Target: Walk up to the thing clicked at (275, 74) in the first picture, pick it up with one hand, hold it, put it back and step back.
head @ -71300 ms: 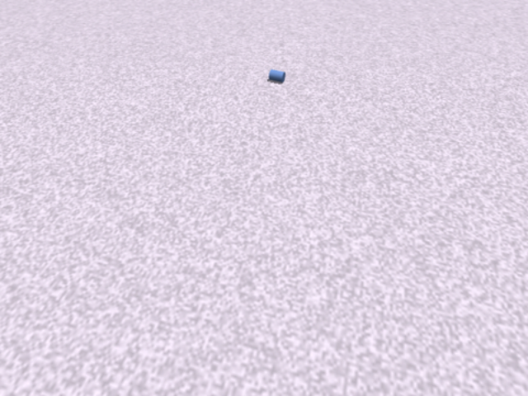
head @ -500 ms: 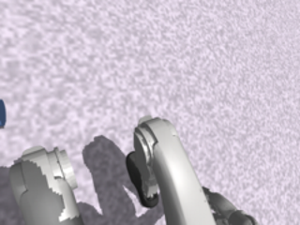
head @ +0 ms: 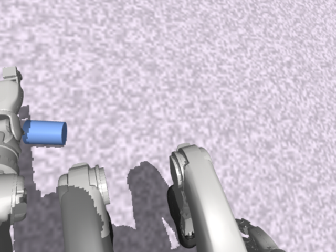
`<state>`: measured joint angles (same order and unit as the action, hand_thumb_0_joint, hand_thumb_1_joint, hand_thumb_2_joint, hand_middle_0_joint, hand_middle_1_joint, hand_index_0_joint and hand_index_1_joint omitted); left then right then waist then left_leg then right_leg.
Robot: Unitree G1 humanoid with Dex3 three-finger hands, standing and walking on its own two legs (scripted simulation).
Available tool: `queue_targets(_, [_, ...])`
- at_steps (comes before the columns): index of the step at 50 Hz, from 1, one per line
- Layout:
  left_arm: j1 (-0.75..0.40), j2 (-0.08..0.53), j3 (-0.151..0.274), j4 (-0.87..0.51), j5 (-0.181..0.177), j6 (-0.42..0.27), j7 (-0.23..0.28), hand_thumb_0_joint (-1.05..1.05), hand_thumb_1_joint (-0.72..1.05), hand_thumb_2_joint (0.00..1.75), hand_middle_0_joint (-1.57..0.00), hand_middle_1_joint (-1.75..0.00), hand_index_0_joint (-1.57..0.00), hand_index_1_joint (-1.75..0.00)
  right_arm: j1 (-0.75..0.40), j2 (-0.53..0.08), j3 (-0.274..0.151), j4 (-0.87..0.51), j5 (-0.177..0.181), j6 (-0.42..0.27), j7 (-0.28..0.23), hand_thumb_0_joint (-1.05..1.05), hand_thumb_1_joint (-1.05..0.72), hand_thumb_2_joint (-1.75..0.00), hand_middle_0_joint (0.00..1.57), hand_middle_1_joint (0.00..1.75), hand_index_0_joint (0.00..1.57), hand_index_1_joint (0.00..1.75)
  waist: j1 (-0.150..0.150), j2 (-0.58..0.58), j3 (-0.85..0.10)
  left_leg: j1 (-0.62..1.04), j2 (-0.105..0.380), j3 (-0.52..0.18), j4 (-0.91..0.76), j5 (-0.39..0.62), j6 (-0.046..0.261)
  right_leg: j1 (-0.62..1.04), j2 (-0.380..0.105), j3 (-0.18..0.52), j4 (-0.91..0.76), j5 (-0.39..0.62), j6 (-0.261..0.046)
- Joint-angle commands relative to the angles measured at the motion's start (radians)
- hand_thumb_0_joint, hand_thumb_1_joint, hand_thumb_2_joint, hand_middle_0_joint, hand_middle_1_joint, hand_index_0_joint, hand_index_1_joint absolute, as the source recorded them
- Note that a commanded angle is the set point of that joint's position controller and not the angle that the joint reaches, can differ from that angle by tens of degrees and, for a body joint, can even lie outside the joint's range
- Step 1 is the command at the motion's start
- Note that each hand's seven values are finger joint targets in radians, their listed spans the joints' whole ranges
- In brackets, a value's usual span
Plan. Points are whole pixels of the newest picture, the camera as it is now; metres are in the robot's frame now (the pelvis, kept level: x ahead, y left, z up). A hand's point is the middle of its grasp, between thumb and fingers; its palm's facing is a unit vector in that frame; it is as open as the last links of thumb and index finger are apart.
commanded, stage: withdraw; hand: left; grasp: from above
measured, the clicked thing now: (46, 132) +0.44 +0.28 -0.30
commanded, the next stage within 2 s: home in 0.50 s
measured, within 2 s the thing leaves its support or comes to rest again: neither
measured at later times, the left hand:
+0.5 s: hand (18, 131) +0.41 +0.30 -0.15, palm faces -0.49 -0.07 -0.87, open 12.8 cm
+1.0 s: hand out of the picture +0.40 +0.29 -0.04, palm faces -0.37 -0.30 -0.88, open 10.0 cm
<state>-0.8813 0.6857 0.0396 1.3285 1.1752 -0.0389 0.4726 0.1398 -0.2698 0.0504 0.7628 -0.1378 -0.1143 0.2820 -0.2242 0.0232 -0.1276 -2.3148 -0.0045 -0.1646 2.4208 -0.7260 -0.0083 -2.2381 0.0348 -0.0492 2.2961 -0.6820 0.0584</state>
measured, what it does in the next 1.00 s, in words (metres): rises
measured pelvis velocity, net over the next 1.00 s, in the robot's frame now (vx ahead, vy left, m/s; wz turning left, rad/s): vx -0.01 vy -0.01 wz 0.07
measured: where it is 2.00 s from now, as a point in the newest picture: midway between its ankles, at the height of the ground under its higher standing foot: (146, 241)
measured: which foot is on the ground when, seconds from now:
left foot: down 0.00-1.00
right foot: down 0.00-1.00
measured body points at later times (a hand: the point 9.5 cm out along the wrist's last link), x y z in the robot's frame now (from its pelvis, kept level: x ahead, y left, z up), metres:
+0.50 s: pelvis -0.02 -0.02 +0.01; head +0.20 +0.06 +0.39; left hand +0.43 +0.30 -0.10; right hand +0.06 -0.30 -0.09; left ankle +0.06 +0.12 -0.30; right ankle +0.10 -0.14 -0.30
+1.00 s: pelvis -0.01 -0.01 +0.08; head +0.19 +0.04 +0.48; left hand +0.41 +0.30 +0.01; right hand +0.09 -0.26 -0.04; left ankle +0.06 +0.12 -0.30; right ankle +0.10 -0.14 -0.30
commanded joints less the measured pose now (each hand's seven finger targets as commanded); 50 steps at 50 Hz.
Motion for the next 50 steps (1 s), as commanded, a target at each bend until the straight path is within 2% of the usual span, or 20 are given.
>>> queue_targets(1, [-0.333, 0.067, -0.060, -0.221, -0.089, 0.043, -0.116, 0.00, -0.40, 0.93, -0.19, -0.90, -0.17, -0.92, 0.227, -0.276, -0.125, -0.031, 0.064, 0.047, -0.039, 0.00, -0.90, -0.91, 0.20, 0.30, 0.20, 0.30, -0.036, 0.258, -0.626, 0.576, -0.010, 0.086, -0.395, 0.211, 0.027, 0.364, 0.022, -0.091, -0.296, 0.262, -0.103])
queue_targets(5, [-0.257, 0.110, -0.046, -0.118, -0.060, 0.006, -0.224, 0.00, -0.33, 0.88, -0.24, -0.85, -0.23, -0.86, 0.210, -0.256, -0.106, -0.078, 0.070, 0.077, -0.079, 0.00, -0.90, -0.91, 0.20, 0.30, 0.20, 0.30, -0.033, 0.092, -0.496, 0.471, -0.023, 0.102, -0.397, 0.197, 0.045, 0.420, 0.012, -0.068, -0.342, 0.234, -0.098])
queue_targets(6, [-0.241, 0.152, -0.019, -0.106, -0.057, -0.012, -0.244, 0.00, -0.32, 0.87, -0.25, -0.84, -0.24, -0.85, 0.203, -0.257, -0.103, -0.085, 0.071, 0.084, -0.088, 0.00, -0.90, -0.91, 0.20, 0.30, 0.20, 0.30, -0.025, 0.069, -0.470, 0.450, -0.026, 0.110, -0.402, 0.184, 0.048, 0.435, 0.010, -0.062, -0.352, 0.214, -0.096])
queue_targets(7, [-0.256, 0.117, -0.051, -0.092, -0.057, -0.034, -0.265, 0.00, -0.33, 0.87, -0.27, -0.83, -0.25, -0.85, 0.187, -0.248, -0.093, -0.099, 0.068, 0.085, -0.101, 0.00, -0.91, -0.91, 0.20, 0.30, 0.20, 0.30, -0.025, 0.048, -0.434, 0.405, -0.034, 0.129, -0.388, 0.150, 0.051, 0.435, 0.009, -0.053, -0.380, 0.168, -0.100])
queue_targets(11, [-0.267, 0.233, 0.005, -0.118, -0.020, -0.134, -0.282, 0.00, -0.30, 0.84, -0.30, -0.79, -0.28, -0.82, 0.170, -0.240, -0.070, -0.114, 0.056, 0.090, -0.138, 0.00, -0.91, -0.91, 0.20, 0.30, 0.20, 0.30, 0.004, 0.063, -0.453, 0.397, -0.040, 0.154, -0.376, 0.116, 0.048, 0.463, 0.003, -0.034, -0.383, 0.095, -0.098])
queue_targets(14, [-0.292, 0.244, 0.014, -0.094, 0.008, -0.206, -0.238, 0.00, -0.29, 0.83, -0.31, -0.78, -0.29, -0.80, 0.156, -0.231, -0.057, -0.114, 0.043, 0.089, -0.152, 0.00, -0.91, -0.91, 0.20, 0.30, 0.20, 0.30, 0.001, 0.092, -0.466, 0.401, -0.037, 0.154, -0.369, 0.079, 0.045, 0.433, 0.005, -0.031, -0.366, 0.051, -0.097])
queue_targets(16, [-0.331, 0.250, 0.008, -0.056, 0.035, -0.244, -0.194, 0.00, -0.30, 0.83, -0.29, -0.79, -0.28, -0.80, 0.158, -0.235, -0.048, -0.108, 0.030, 0.083, -0.155, 0.00, -0.90, -0.90, 0.20, 0.30, 0.20, 0.30, -0.021, 0.108, -0.460, 0.400, -0.035, 0.151, -0.359, 0.064, 0.044, 0.414, 0.008, -0.031, -0.356, 0.031, -0.095])
queue_targets(19, [-0.375, 0.272, 0.020, -0.005, 0.070, -0.284, -0.122, 0.00, -0.31, 0.84, -0.27, -0.80, -0.27, -0.81, 0.173, -0.251, -0.040, -0.087, 0.011, 0.072, -0.160, 0.00, -0.90, -0.90, 0.20, 0.30, 0.20, 0.30, -0.029, 0.141, -0.498, 0.426, -0.035, 0.142, -0.325, 0.092, 0.039, 0.370, 0.006, -0.052, -0.316, 0.067, -0.092])
queue_targets(21, [-0.443, 0.329, 0.044, -0.001, 0.097, -0.303, -0.070, 0.00, -0.29, 0.82, -0.29, -0.80, -0.28, -0.80, 0.183, -0.258, -0.036, -0.077, -0.004, 0.065, -0.164, 0.00, -0.90, -0.90, 0.20, 0.30, 0.20, 0.30, -0.032, 0.192, -0.536, 0.447, -0.033, 0.139, -0.302, 0.110, 0.033, 0.366, 0.008, -0.049, -0.292, 0.074, -0.094])
queue_targets(26, [-0.531, 0.393, 0.100, -0.091, 0.120, -0.287, 0.029, 0.00, -0.32, 0.83, -0.25, -0.81, -0.26, -0.81, 0.196, -0.281, -0.064, -0.045, -0.030, 0.046, -0.166, 0.00, -0.90, -0.90, 0.20, 0.30, 0.20, 0.30, -0.031, 0.344, -0.629, 0.573, -0.028, 0.136, -0.300, 0.119, 0.014, 0.294, 0.001, -0.075, -0.238, 0.085, -0.099])
queue_targets(27, [-0.496, 0.395, 0.110, -0.073, 0.125, -0.265, 0.041, 0.00, -0.33, 0.83, -0.25, -0.81, -0.26, -0.80, 0.196, -0.279, -0.069, -0.039, -0.034, 0.043, -0.164, 0.00, -0.90, -0.90, 0.20, 0.30, 0.20, 0.30, -0.023, 0.377, -0.643, 0.605, -0.027, 0.139, -0.310, 0.126, 0.011, 0.286, -0.001, -0.081, -0.226, 0.099, -0.101])
queue_targets(30, [-0.500, 0.363, 0.103, -0.127, 0.098, -0.203, 0.044, 0.00, -0.25, 0.91, -0.25, -0.79, -0.22, -0.81, 0.212, -0.280, -0.094, -0.033, -0.024, 0.037, -0.157, 0.00, -0.89, -0.89, 0.20, 0.30, 0.20, 0.30, -0.024, 0.414, -0.742, 0.661, -0.022, 0.142, -0.314, 0.183, 0.012, 0.290, -0.006, -0.090, -0.209, 0.182, -0.104])
queue_targets(33, [-0.428, 0.307, 0.075, -0.101, 0.065, -0.145, 0.004, 0.00, -0.33, 0.84, -0.25, -0.82, -0.26, -0.82, 0.242, -0.278, -0.106, -0.022, -0.004, 0.042, -0.153, 0.00, -0.91, -0.90, 0.20, 0.30, 0.20, 0.30, -0.016, 0.376, -0.722, 0.639, -0.024, 0.144, -0.340, 0.205, 0.019, 0.306, -0.008, -0.094, -0.237, 0.215, -0.104])
queue_targets(35, [-0.397, 0.276, 0.059, -0.114, 0.044, -0.115, -0.038, 0.00, -0.17, 0.97, -0.23, -0.71, -0.21, -0.73, 0.264, -0.274, -0.108, -0.012, 0.008, 0.050, -0.150, 0.00, -0.89, -0.89, 0.20, 0.30, 0.20, 0.30, -0.005, 0.355, -0.739, 0.649, -0.027, 0.140, -0.356, 0.243, 0.021, 0.342, -0.010, -0.094, -0.245, 0.250, -0.104])
queue_targets(38, [-0.316, 0.308, 0.089, -0.206, -0.009, -0.083, -0.100, 0.00, 0.04, 0.94, -0.22, -0.62, -0.20, -0.64, 0.271, -0.272, -0.124, -0.040, 0.040, 0.071, -0.146, 0.00, -0.89, -0.90, 0.20, 0.30, 0.20, 0.30, 0.045, 0.330, -0.819, 0.696, -0.028, 0.133, -0.397, 0.293, 0.025, 0.438, -0.010, -0.085, -0.277, 0.286, -0.103])
queue_targets(39, [-0.258, 0.278, 0.079, -0.197, -0.025, -0.070, -0.126, 0.00, 0.12, 0.94, -0.22, -0.59, -0.20, -0.61, 0.275, -0.262, -0.124, -0.051, 0.050, 0.078, -0.142, 0.00, -0.89, -0.90, 0.20, 0.30, 0.20, 0.30, 0.044, 0.291, -0.791, 0.680, -0.030, 0.135, -0.409, 0.294, 0.030, 0.470, -0.007, -0.082, -0.301, 0.291, -0.099])
queue_targets(42, [-0.144, 0.200, 0.067, -0.308, -0.113, -0.057, -0.206, 0.00, 0.34, 0.92, -0.21, -0.50, -0.20, -0.51, 0.257, -0.242, -0.131, -0.088, 0.077, 0.098, -0.142, 0.00, -0.89, -0.90, 0.20, 0.30, 0.20, 0.30, 0.057, 0.241, -0.751, 0.678, -0.027, 0.115, -0.471, 0.275, 0.033, 0.504, -0.008, -0.076, -0.350, 0.276, -0.094])
queue_targets(44, [-0.047, 0.195, 0.088, -0.437, -0.181, -0.046, -0.252, 0.00, 0.47, 0.92, -0.21, -0.45, -0.20, -0.46, 0.240, -0.243, -0.143, -0.126, 0.095, 0.109, -0.151, 0.00, -0.90, -0.90, 0.20, 0.30, 0.20, 0.30, 0.089, 0.219, -0.745, 0.720, -0.026, 0.099, -0.522, 0.267, 0.031, 0.528, -0.014, -0.070, -0.398, 0.261, -0.096])
queue_targets(49, [0.140, 0.093, 0.082, -0.694, -0.380, -0.015, -0.344, 0.00, 0.75, 0.98, -0.22, -0.41, -0.21, -0.42, 0.171, -0.208, -0.149, -0.185, 0.123, 0.117, -0.174, 0.00, -0.90, -0.90, 0.20, 0.30, 0.20, 0.30, 0.112, 0.128, -0.676, 0.727, -0.020, 0.100, -0.610, 0.213, 0.040, 0.629, -0.013, -0.044, -0.514, 0.228, -0.089])
queue_targets(50, [0.171, 0.058, 0.061, -0.757, -0.409, -0.011, -0.358, 0.00, 0.76, 0.93, -0.21, -0.37, -0.20, -0.37, 0.159, -0.205, -0.152, -0.193, 0.125, 0.115, -0.181, 0.00, -0.90, -0.90, 0.20, 0.30, 0.20, 0.30, 0.113, 0.139, -0.664, 0.754, -0.018, 0.097, -0.633, 0.199, 0.036, 0.634, -0.015, -0.041, -0.536, 0.214, -0.092])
